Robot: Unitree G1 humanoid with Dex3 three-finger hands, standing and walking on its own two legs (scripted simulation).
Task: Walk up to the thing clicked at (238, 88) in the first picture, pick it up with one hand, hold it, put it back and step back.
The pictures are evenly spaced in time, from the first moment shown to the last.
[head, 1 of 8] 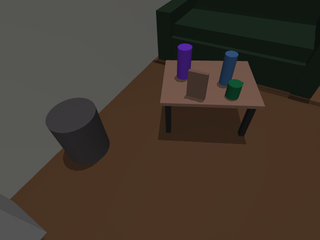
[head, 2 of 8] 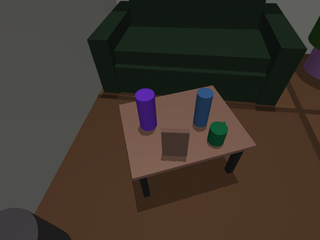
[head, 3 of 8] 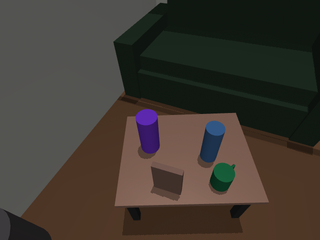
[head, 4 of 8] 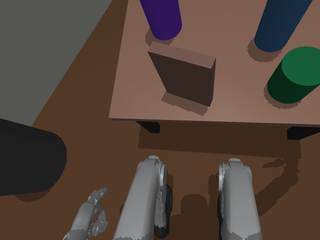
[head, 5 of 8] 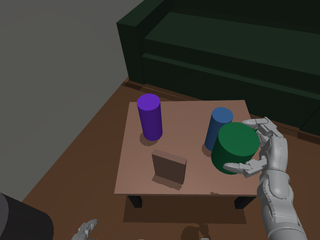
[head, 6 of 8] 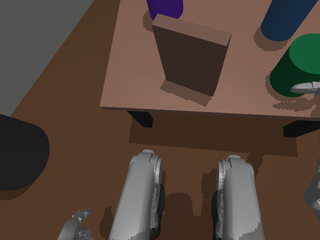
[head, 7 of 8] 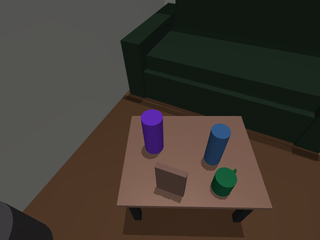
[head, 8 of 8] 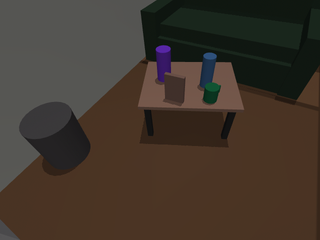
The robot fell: no
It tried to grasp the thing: yes
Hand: right
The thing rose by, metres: 0.37
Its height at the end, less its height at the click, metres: +0.00
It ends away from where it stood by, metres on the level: 0.01
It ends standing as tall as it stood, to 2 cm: yes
